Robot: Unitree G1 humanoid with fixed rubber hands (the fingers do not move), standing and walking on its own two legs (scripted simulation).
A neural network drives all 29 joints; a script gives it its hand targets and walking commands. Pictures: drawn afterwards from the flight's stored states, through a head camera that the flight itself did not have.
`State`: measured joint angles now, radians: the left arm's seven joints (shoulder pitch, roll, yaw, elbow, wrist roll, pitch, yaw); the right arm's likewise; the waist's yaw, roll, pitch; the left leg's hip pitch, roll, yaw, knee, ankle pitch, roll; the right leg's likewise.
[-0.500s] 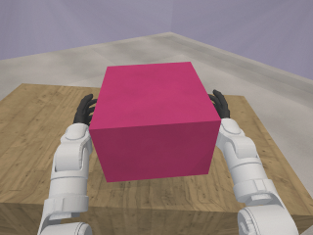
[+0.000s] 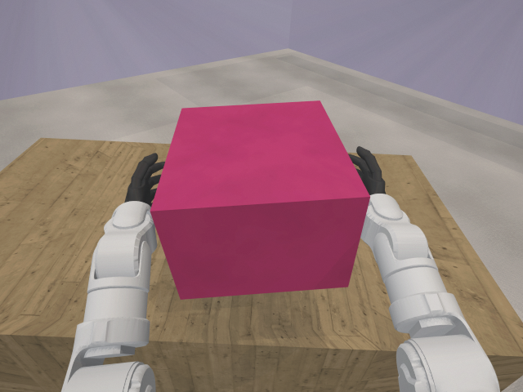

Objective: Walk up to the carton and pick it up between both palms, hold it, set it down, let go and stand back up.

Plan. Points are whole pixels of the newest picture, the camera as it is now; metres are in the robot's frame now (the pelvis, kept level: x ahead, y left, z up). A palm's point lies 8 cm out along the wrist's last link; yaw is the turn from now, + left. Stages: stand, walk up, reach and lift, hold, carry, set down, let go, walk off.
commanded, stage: hold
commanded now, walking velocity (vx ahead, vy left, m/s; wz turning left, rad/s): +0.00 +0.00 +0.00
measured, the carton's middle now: (257, 189) +0.42 -0.01 +0.16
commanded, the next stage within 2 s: none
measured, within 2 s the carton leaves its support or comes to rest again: neither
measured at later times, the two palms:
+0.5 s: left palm (142, 204) +0.36 +0.17 +0.17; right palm (371, 196) +0.37 -0.18 +0.18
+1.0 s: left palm (139, 204) +0.36 +0.17 +0.17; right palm (369, 196) +0.37 -0.18 +0.18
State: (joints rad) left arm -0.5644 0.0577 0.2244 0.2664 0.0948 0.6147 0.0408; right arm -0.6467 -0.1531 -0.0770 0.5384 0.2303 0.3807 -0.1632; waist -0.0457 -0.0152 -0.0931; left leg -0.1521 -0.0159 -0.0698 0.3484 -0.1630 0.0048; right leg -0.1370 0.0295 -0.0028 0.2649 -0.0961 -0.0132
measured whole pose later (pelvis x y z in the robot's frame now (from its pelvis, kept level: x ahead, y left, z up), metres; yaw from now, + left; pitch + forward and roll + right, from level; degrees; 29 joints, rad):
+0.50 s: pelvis +0.01 +0.00 +0.00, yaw +0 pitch -2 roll -1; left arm -0.53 0.05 0.21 0.22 0.10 0.63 0.04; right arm -0.62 -0.16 -0.06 0.49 0.25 0.40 -0.17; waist -0.05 -0.01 -0.09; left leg -0.14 -0.02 -0.07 0.35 -0.18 0.01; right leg -0.12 0.03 0.00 0.27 -0.11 -0.01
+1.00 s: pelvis +0.00 +0.00 +0.00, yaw +0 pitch -2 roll -1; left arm -0.55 0.06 0.22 0.23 0.09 0.63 0.04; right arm -0.63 -0.15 -0.08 0.50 0.24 0.40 -0.17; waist -0.05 -0.02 -0.09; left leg -0.15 -0.02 -0.07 0.36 -0.17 0.01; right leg -0.14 0.03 0.00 0.27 -0.11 -0.01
